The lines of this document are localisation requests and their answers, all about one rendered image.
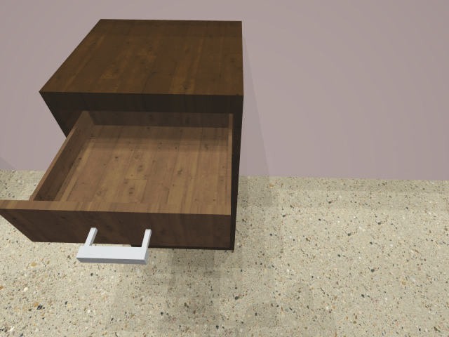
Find drawer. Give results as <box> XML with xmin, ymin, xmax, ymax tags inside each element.
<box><xmin>0</xmin><ymin>111</ymin><xmax>233</xmax><ymax>248</ymax></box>

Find handle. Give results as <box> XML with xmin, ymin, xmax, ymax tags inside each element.
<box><xmin>76</xmin><ymin>227</ymin><xmax>152</xmax><ymax>265</ymax></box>

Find cabinet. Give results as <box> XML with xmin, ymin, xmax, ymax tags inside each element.
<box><xmin>39</xmin><ymin>19</ymin><xmax>243</xmax><ymax>251</ymax></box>

